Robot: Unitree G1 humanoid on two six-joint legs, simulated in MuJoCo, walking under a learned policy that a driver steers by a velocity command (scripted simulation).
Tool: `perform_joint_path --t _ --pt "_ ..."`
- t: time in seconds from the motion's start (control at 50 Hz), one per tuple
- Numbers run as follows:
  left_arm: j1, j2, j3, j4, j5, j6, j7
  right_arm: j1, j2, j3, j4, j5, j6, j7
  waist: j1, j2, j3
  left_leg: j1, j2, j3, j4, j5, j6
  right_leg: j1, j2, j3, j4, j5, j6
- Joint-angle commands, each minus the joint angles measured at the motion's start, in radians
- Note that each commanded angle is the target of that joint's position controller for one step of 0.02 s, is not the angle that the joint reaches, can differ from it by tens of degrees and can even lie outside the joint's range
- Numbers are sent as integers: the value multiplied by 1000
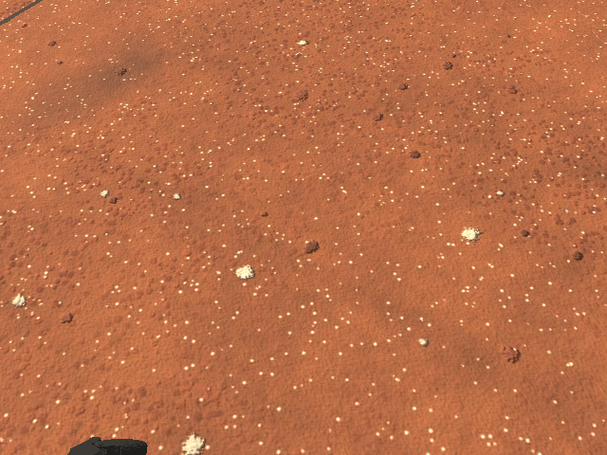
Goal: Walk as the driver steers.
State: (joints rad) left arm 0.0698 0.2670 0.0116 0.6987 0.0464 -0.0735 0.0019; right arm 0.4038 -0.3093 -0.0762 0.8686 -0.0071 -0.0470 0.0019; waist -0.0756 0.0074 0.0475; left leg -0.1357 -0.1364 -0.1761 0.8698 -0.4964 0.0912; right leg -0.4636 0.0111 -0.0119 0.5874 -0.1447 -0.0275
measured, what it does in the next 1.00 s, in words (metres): walks ahead, turning right: left foot, then right foot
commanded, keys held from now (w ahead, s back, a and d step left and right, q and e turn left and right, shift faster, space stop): w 0.06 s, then w+e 0.94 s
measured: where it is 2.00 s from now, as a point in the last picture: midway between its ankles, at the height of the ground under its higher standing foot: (389, 234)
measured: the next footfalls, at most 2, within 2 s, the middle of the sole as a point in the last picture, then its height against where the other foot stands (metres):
left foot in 0.42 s outside the picture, level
right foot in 0.94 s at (379, 392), level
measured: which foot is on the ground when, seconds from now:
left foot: up 0.00-0.40, down 0.42-0.96, up 0.98-1.00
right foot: down 0.00-0.44, up 0.46-0.92, down 0.94-1.00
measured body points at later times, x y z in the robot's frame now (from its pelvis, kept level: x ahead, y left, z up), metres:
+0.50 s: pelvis +0.25 +0.02 +0.01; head +0.28 +0.03 +0.46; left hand +0.25 +0.28 -0.13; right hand +0.43 -0.23 -0.08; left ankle +0.32 +0.10 -0.72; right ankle +0.12 -0.10 -0.67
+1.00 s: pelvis +0.48 -0.07 -0.01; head +0.52 -0.09 +0.44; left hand +0.77 +0.07 -0.10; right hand +0.37 -0.31 -0.15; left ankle +0.35 +0.10 -0.66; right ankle +0.54 -0.15 -0.72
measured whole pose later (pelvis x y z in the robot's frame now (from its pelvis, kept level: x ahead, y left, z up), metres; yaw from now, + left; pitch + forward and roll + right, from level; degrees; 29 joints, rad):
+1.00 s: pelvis +0.48 -0.07 -0.01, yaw -25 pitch +1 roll +0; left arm 0.06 0.26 0.05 0.72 0.04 -0.01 -0.05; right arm 0.39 -0.25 -0.04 0.89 -0.02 -0.05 -0.01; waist -0.04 0.00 0.07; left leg -0.12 0.10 0.18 0.97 -0.46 -0.02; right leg -0.47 0.06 -0.10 0.64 -0.19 -0.14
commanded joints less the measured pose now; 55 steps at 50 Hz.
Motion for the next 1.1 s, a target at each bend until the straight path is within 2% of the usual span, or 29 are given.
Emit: perform_joint_path --t 0.02,0.04,0.06,0.12,0.18,0.24,0.3,0.36,0.4,0.42,0.44,0.46,0.48,0.5,0.52,0.56,0.62,0.72,0.84,0.9,0.92,0.94,0.96,0.98,1.0,1.02,1.04,1.08,1.1 --pt "198 132 56 0 -11 6 4 25 -86 -4 -69 -17 -9 6 91 -66 -124 -475 92 40 380 116 -1 484 -372 604 -341 -376 -164" --pt "177 95 46 11 -8 3 -2 -18 -68 1 -76 -18 -9 12 85 -32 -74 -451 117 50 335 163 -9 403 -320 468 -353 -226 -149" --pt "189 87 42 28 -10 -3 -1 -42 -57 3 -82 -26 -3 20 81 -69 -52 -433 135 55 297 174 -15 361 -279 371 -363 -112 -136" --pt "256 92 42 87 -29 -30 -14 -54 -35 13 -89 -39 11 34 62 -116 -60 -409 132 78 238 179 -34 341 -231 264 -370 168 -159" --pt "286 100 46 115 -43 -32 -18 -166 -20 29 -127 -49 10 41 64 -104 -35 -480 182 154 119 246 -68 349 -213 226 -408 221 -193" --pt "329 107 51 142 -42 -20 -16 -310 16 55 -171 -37 3 46 95 -104 -2 -439 186 191 -89 341 -101 303 -170 182 -424 204 -183" --pt "375 137 62 162 -39 -12 -16 -382 8 63 -189 -25 -5 41 118 -101 -8 -356 157 212 -219 383 -110 304 -172 187 -388 256 -171" --pt "388 151 69 171 -36 -5 -14 -392 -15 58 -201 -19 -18 26 110 -105 -21 -276 142 200 -291 356 -93 328 -198 240 -323 276 -155" --pt "363 160 74 168 -39 0 -11 -277 -37 45 -167 -23 -32 12 47 -77 -53 -92 121 199 -407 349 -69 296 -171 243 -198 289 -126" --pt "364 133 69 163 -45 -3 -13 -160 -83 27 -133 -39 -46 -2 4 -15 -127 92 179 136 -443 328 -40 231 -109 200 -24 260 -102" --pt "339 70 53 116 -50 -9 -13 8 -166 8 -128 -61 -52 -16 -66 121 -273 299 436 -118 -490 141 11 96 -33 122 260 -7 -77" --pt "416 28 47 86 -66 0 -8 0 -238 -13 -123 -52 -32 -19 -12 297 -286 368 605 -469 -624 -7 96 -171 75 30 470 -410 -61" --pt "403 103 64 118 -38 21 -2 -52 -143 2 -133 -34 -22 -16 10 150 -182 265 573 -455 -633 -81 109 -221 2 75 573 -367 -71" --pt "356 96 68 122 -32 27 -12 -116 -65 22 -143 -26 -26 -12 34 77 -84 169 514 -310 -645 -11 91 -220 -32 90 574 -274 -69" --pt "334 70 66 122 -32 31 -20 -148 -31 29 -140 -25 -33 -8 53 71 -40 97 467 -182 -670 142 72 -193 -57 83 551 -218 -57" --pt "320 61 69 124 -15 52 -34 -153 -8 34 -126 -20 -48 -12 79 105 -22 41 405 -22 -693 332 44 -157 -79 67 535 -167 -33" --pt "254 42 68 93 -13 70 -49 -108 -22 25 -95 -8 -69 -11 89 85 -32 59 400 93 -704 534 53 -199 -83 55 540 -88 -13" --pt "81 24 55 29 -12 74 -70 -55 -25 19 -55 -13 -65 -11 68 74 11 80 380 244 -719 607 55 -268 -92 20 373 68 6" --pt "-87 26 38 -42 -6 69 -87 9 -77 2 -12 -14 -50 -19 30 69 50 157 408 356 -678 714 30 -159 -63 -90 92 65 -55" --pt "-35 50 49 -39 0 69 -73 19 -118 -6 6 -16 -29 -27 65 94 -5 228 415 412 -482 1128 11 -25 22 -148 42 -87 -117" --pt "54 67 60 -16 0 63 -66 20 -133 -10 8 -16 -18 -28 104 93 -61 229 413 423 -331 1213 9 76 64 -153 17 -127 -143" --pt "211 92 77 34 7 53 -54 11 -138 -10 2 -13 -9 -28 175 58 -152 146 395 442 -107 1123 -12 285 94 -135 -61 -93 -174" --pt "357 181 107 70 15 49 -35 21 -100 1 -30 -19 -10 -24 223 -46 -261 -79 365 442 193 751 -43 544 -76 105 -99 -219 -222" --pt "297 293 133 42 -13 59 -26 19 -13 15 -111 -7 -19 -4 149 -292 -337 -518 136 353 552 -40 -109 801 -344 690 -237 -233 -371" --pt "331 276 132 32 -31 72 -20 -106 -96 3 -138 -18 -31 0 213 -107 -315 -632 156 166 591 12 -104 782 -349 713 -310 -118 -372" --pt "288 232 120 50 -33 72 -9 -151 -71 11 -150 -4 -43 4 180 -59 -186 -657 207 151 549 109 -94 676 -330 553 -300 -4 -354" --pt "245 156 98 61 -35 63 -5 -106 -52 19 -121 0 -49 1 120 9 -101 -581 249 159 430 168 -87 521 -289 429 -311 149 -303" --pt "176 85 70 61 -33 39 -3 -40 -31 25 -81 -28 -17 5 50 4 -77 -426 278 158 316 181 -91 365 -211 276 -347 287 -242" --pt "185 73 64 70 -34 23 -8 -17 -25 25 -63 -35 2 10 43 -5 -85 -385 275 168 298 190 -91 336 -196 241 -365 336 -233"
